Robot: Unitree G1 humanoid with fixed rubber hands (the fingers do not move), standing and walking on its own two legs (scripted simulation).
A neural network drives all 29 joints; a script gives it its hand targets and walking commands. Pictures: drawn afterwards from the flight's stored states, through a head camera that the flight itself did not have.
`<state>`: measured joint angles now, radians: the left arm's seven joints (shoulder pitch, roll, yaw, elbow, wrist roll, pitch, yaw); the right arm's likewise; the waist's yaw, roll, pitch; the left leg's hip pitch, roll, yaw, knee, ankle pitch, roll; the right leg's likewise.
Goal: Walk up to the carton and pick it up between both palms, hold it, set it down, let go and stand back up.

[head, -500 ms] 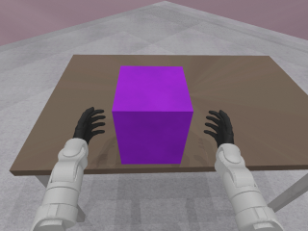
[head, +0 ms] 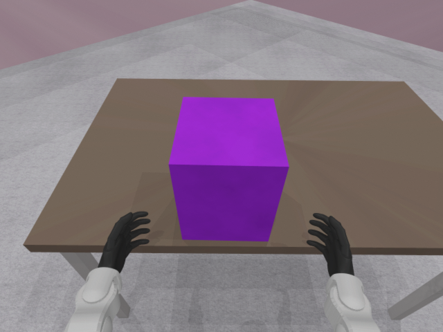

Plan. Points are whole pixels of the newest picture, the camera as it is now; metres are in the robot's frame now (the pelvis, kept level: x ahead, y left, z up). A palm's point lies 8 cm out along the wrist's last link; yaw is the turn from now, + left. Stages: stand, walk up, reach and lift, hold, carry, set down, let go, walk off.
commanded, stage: set down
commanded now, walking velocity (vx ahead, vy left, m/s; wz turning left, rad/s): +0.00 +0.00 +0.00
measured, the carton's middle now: (226, 171) +0.46 +0.00 +0.03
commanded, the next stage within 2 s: let go in 1.16 s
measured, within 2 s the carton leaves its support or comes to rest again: neither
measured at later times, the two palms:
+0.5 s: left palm (110, 292) +0.22 +0.22 -0.02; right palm (348, 294) +0.21 -0.21 -0.02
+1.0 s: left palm (107, 323) +0.18 +0.22 -0.06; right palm (353, 319) +0.18 -0.22 -0.06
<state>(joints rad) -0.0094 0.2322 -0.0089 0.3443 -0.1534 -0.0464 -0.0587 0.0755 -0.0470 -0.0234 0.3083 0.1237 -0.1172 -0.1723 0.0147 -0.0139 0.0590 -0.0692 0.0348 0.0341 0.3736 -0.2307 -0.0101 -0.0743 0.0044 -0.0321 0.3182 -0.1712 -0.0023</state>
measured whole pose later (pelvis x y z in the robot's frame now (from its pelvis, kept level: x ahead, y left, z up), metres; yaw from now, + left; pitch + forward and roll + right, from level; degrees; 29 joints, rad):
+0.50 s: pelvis +0.02 +0.00 +0.00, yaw -1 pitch -5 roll -1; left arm 0.19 0.23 -0.01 0.30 -0.10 0.03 -0.05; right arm 0.23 -0.11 -0.01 0.37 0.09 -0.14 -0.09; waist 0.03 0.00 0.06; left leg -0.01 0.04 0.04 0.33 -0.24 -0.02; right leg -0.03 0.01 -0.01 0.29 -0.18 -0.01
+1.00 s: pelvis +0.01 +0.00 +0.00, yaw -1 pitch -5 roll -1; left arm 0.21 0.21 0.01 0.45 -0.02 0.08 -0.02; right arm 0.21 -0.15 -0.02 0.59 0.02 -0.17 -0.02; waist 0.03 0.00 0.07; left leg -0.02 0.04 0.05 0.33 -0.23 -0.02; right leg -0.05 0.01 -0.01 0.31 -0.18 -0.01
